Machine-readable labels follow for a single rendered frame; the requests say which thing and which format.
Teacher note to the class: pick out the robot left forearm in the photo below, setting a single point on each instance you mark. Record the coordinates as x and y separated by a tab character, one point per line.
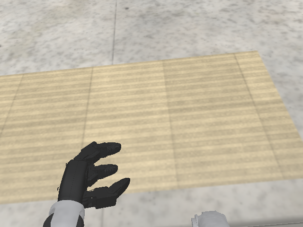
65	213

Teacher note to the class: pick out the robot right thigh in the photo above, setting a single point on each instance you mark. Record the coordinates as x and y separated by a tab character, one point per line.
209	219

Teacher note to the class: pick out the robot left hand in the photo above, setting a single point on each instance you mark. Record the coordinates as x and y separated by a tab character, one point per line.
81	172

